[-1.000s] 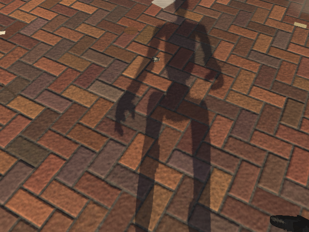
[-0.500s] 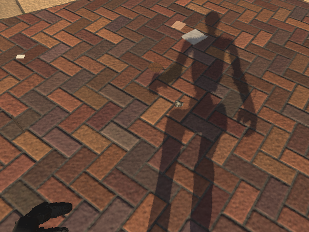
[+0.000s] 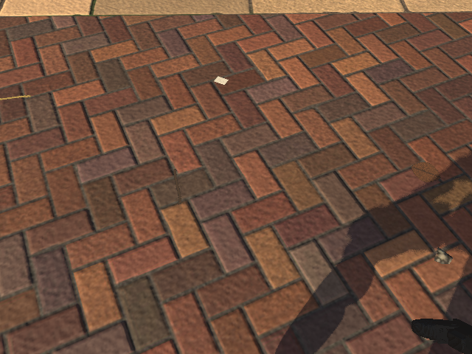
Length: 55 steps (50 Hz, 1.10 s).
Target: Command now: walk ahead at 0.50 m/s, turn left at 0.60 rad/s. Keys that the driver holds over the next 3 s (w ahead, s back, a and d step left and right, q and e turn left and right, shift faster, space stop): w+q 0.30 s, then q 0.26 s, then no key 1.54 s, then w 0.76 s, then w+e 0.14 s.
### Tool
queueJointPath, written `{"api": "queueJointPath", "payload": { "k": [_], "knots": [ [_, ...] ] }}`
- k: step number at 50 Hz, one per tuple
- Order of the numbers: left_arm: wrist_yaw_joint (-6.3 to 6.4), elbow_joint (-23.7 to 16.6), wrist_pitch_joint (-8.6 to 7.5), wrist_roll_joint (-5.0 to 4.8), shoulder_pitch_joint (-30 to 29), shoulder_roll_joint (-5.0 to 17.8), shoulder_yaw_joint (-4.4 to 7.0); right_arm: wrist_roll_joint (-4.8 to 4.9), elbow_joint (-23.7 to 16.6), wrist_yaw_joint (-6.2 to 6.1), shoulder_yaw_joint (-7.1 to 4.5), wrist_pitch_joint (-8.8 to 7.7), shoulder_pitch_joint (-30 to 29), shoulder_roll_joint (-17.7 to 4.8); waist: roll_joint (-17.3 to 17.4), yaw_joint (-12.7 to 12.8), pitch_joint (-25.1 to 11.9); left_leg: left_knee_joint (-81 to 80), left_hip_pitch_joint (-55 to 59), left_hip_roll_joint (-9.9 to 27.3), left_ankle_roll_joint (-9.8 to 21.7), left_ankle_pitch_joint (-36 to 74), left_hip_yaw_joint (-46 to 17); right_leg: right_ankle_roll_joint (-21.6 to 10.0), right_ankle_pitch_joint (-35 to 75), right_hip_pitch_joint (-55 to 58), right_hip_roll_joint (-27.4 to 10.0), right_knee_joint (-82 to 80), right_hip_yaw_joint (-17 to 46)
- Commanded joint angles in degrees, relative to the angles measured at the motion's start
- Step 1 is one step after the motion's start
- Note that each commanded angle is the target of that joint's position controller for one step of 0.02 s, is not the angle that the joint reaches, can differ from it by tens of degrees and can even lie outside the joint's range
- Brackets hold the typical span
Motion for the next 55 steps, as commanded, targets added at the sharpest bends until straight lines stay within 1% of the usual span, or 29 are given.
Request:
{"api": "queueJointPath", "payload": {
  "k": [1, 2, 3, 4, 5, 6, 7, 9, 11, 17, 21, 24, 25, 26, 27, 28, 29, 30, 32, 35, 39, 41, 43, 44, 45, 46, 47, 50, 55],
  "knots": [
    [0.85, -3.64, 0.59, -0.94, -3.03, 12.18, 2.81, -0.13, -1.87, -0.17, -4.28, -0.25, 10.28, -9.38, -5.98, -10.63, -7.27, -3.95, 18.94, -6.72, 4.58, -2.67, 4.94, -7.31, 61.50, -3.77, -12.72, 18.86, 1.30],
    [1.15, -4.27, 0.47, -0.01, -2.55, 10.27, 1.96, 0.12, 1.01, -1.20, -6.24, 0.33, 20.75, -13.11, -2.48, -15.49, -12.38, -5.28, 36.66, -5.01, 7.18, -1.51, -0.77, -5.02, 50.07, -15.94, -10.70, 34.70, 1.11],
    [0.24, -7.91, -0.73, 2.82, 3.01, 1.49, -1.02, 0.85, 0.99, -1.87, -7.19, 0.04, 19.74, -20.31, 14.61, -8.44, -16.97, -7.58, 57.23, 11.11, 17.48, -8.50, -31.99, -1.43, -5.36, -43.49, -0.38, 56.30, 3.47],
    [-0.46, -8.76, -2.98, 1.14, -1.98, 4.68, -0.96, 0.46, -1.11, -1.59, -5.77, -1.00, 21.63, -16.35, 9.48, -12.04, -26.21, -17.28, 60.34, 15.96, 21.29, -18.91, -49.82, -1.75, -12.32, -50.45, 2.77, 64.49, 17.38],
    [-0.92, -10.58, -4.18, -1.17, -8.36, 8.39, 0.06, -0.24, -0.21, -1.29, -4.59, -1.91, 19.87, -12.84, 5.56, -13.28, -17.85, -19.13, 55.19, 14.22, 17.61, -15.01, -41.61, -2.95, -6.52, -55.06, -0.14, 63.84, 18.75],
    [-0.76, -11.03, -4.83, -0.92, -9.25, 7.42, -0.37, -0.16, -0.04, -1.31, -4.12, -2.39, 16.83, -11.56, 2.18, -10.81, -12.58, -19.16, 46.92, 11.94, 15.68, -9.83, -35.02, -3.56, -1.54, -53.28, -2.42, 58.66, 18.61],
    [-0.39, -10.33, -4.89, 0.61, -9.10, 7.28, -0.26, -0.18, -0.45, -1.42, -3.52, -2.46, 12.83, -9.89, -0.22, -8.22, -8.91, -19.53, 38.83, 9.69, 14.21, -3.39, -29.61, -3.04, 1.14, -49.58, -4.12, 53.61, 18.56],
    [-0.46, -9.86, -3.72, 1.62, -7.17, 7.74, 0.24, -1.21, -1.62, -1.86, -2.86, -2.56, 8.91, -8.59, 1.68, -4.84, -6.82, -21.87, 29.39, 7.35, 13.84, 4.31, -25.21, -1.91, 4.12, -42.81, -5.34, 48.92, 18.86],
    [-0.48, -9.69, -2.60, 2.14, -6.96, 6.13, -0.07, -0.85, -0.88, -2.41, -2.96, -2.84, 8.85, -9.07, 1.04, -4.04, -5.57, -22.99, 24.11, 6.34, 14.19, 9.12, -21.90, -0.13, 5.78, -40.95, -4.89, 44.31, 17.53],
    [-0.93, -13.14, -2.38, 2.25, -19.59, 2.59, -1.50, -0.41, 2.31, -4.08, -3.65, -1.99, 13.23, -11.28, 2.42, -8.26, -1.46, -20.77, 16.54, 0.49, 9.15, 9.28, -15.19, 1.61, 26.34, -34.73, 0.72, 20.08, 15.70],
    [-1.55, -14.05, -2.67, 1.79, -20.33, 4.91, -0.37, 0.02, 4.10, -4.78, -3.78, -0.55, 15.90, -10.68, 4.44, -8.13, -4.08, -12.46, 21.85, 1.59, 6.16, 11.13, -20.72, -0.16, 26.09, -30.83, 3.33, 14.02, 17.92],
    [-1.16, -12.63, -3.06, 2.46, -13.61, 6.31, 0.70, 0.06, 2.49, -5.22, -3.34, 0.17, 12.13, -8.69, 5.42, -3.77, -7.06, -1.40, 23.72, -0.99, 2.65, 12.20, -22.91, -3.26, 28.09, -22.58, 2.07, 8.45, 17.31],
    [-0.71, -12.67, -3.23, 3.53, -8.96, 9.14, 1.29, -0.72, 1.13, -5.14, -2.29, 0.03, 12.67, -5.50, 0.48, -2.46, -13.84, 10.93, 18.70, -4.71, 0.00, 2.67, -19.82, -6.72, 43.10, -9.79, -6.16, 10.92, 23.23],
    [-0.38, -12.84, -2.32, 4.54, -6.46, 10.81, 1.31, -0.84, 2.46, -4.90, -1.25, 0.07, 24.98, -1.87, -14.84, -6.84, -22.41, 28.94, 4.12, -12.20, -4.21, -37.98, -14.51, -17.19, 62.00, 8.69, -22.74, 13.85, 40.57],
    [-0.79, -12.28, -1.13, 2.24, -5.34, 9.99, 1.68, 0.04, 3.11, -4.61, -2.00, 0.13, 29.07, -8.34, -17.22, -6.91, -27.22, 38.12, -1.27, -8.11, -5.61, -35.93, -13.53, -20.55, 44.61, 10.06, -26.86, 10.75, 52.17],
    [-0.41, -13.91, -0.35, 2.01, -7.93, 6.17, 0.72, 0.59, 3.21, -4.87, -3.22, 1.05, 22.41, -11.81, -10.66, -4.75, -20.45, 41.70, -4.34, -5.78, -7.31, -30.49, -12.25, -18.41, 33.70, 4.69, -22.60, 8.20, 45.61],
    [-0.08, -14.01, 0.48, 2.32, -10.49, 4.24, -0.06, 0.35, 2.27, -5.36, -3.46, 2.11, 17.03, -12.51, -6.97, -4.17, -15.03, 40.97, -4.94, -4.54, -8.06, -26.43, -9.76, -16.28, 28.05, -2.08, -19.15, 6.69, 38.77],
    [0.09, -13.99, 1.07, 2.44, -12.63, 3.25, -0.64, -0.09, 1.82, -5.74, -3.55, 3.15, 14.52, -12.01, -5.93, -4.57, -10.92, 39.65, -3.51, -3.43, -8.52, -24.73, -9.07, -15.71, 26.06, -8.78, -16.39, 5.13, 34.25],
    [0.23, -12.94, 1.38, 3.04, -14.78, 4.21, -0.51, -0.20, 1.43, -5.81, -2.66, 4.10, 14.80, -8.03, -8.51, -6.72, -6.72, 32.13, 3.41, -2.45, -8.19, -23.02, -7.11, -14.88, 25.21, -19.23, -12.27, 1.54, 27.03],
    [0.08, -11.44, 1.20, 2.57, -15.02, 4.79, -0.12, -1.24, 1.86, -5.72, -1.39, 3.51, 14.75, -4.73, -8.88, -6.87, -9.12, 19.95, 9.62, -2.39, -7.72, -21.18, -4.97, -16.57, 35.35, -19.41, -12.19, 1.75, 22.38],
    [-0.02, -9.82, 2.22, 1.23, -14.52, 6.42, 0.28, -1.22, 1.91, -4.59, -0.94, 3.41, 11.73, -5.32, -9.26, -5.56, -10.91, 6.98, 16.58, -1.96, -6.25, -14.04, -3.79, -16.89, 28.75, -18.71, -13.34, 1.45, 21.73],
    [-0.22, -9.12, 2.73, 0.69, -15.08, 6.31, -0.05, -1.38, 2.59, -4.01, -1.01, 3.52, 11.81, -5.38, -8.65, -6.57, -9.37, -2.04, 21.61, -2.85, -4.72, -8.54, -2.35, -15.28, 18.53, -21.08, -12.23, 2.19, 21.21],
    [-0.64, -7.42, 2.64, 0.56, -12.87, 3.47, -1.30, -2.20, 2.52, -3.82, -1.08, 3.45, 11.21, -6.08, -6.79, -7.26, -7.65, -12.36, 29.45, -1.85, -1.88, -2.45, -4.32, -9.88, 9.12, -26.51, -9.51, 4.28, 19.70],
    [-1.16, -7.46, 2.25, 1.94, -11.22, 1.11, -2.25, -2.89, 1.42, -4.33, -1.51, 3.46, 10.70, -9.68, 0.92, -5.55, -8.23, -15.67, 32.36, 6.67, 1.12, 3.27, -14.49, -5.20, 3.22, -29.69, -5.58, 10.94, 15.74],
    [-1.13, -7.55, 2.08, 2.55, -8.67, -1.00, -2.72, -3.25, 1.34, -4.35, -1.19, 3.51, 6.12, -10.12, 10.88, -1.56, -7.33, -17.89, 21.79, 10.88, 6.13, -6.13, -18.87, -1.82, 0.35, -25.14, -0.63, 12.16, 10.85],
    [-0.76, -7.00, 2.30, 2.95, -11.07, 1.68, -2.31, -3.19, 0.57, -3.91, -0.45, 2.96, 3.21, -6.75, 8.56, -3.32, -5.07, -19.05, 16.93, 7.55, 5.52, -15.70, -16.89, -0.74, 4.80, -20.44, -0.76, 12.14, 12.06],
    [-0.75, -6.82, 2.36, 2.99, -12.15, 2.33, -2.11, -3.59, 1.26, -3.66, 0.15, 2.41, 3.03, -4.93, 7.76, -3.49, -3.99, -18.77, 16.30, 4.83, 2.91, -19.33, -14.49, -0.57, 8.62, -19.55, -0.65, 10.87, 12.05],
    [-0.45, -5.02, 2.58, 2.86, -10.25, 4.10, -1.83, -3.11, 2.72, -3.45, 0.26, 1.32, 4.34, -5.48, 5.99, -3.72, -1.84, -17.08, 16.40, 2.39, -0.12, -14.06, -12.14, -0.85, 12.50, -18.80, -2.00, 9.07, 13.15],
    [-0.40, -2.50, 1.96, 2.43, -9.76, 3.20, -2.06, -2.51, 4.25, -3.78, 0.27, 1.19, 5.75, -5.23, 0.67, -4.38, -3.29, -13.21, 20.90, 0.99, -0.07, -3.06, -10.02, -0.91, 14.85, -18.78, -2.38, 8.36, 13.00]
  ]
}}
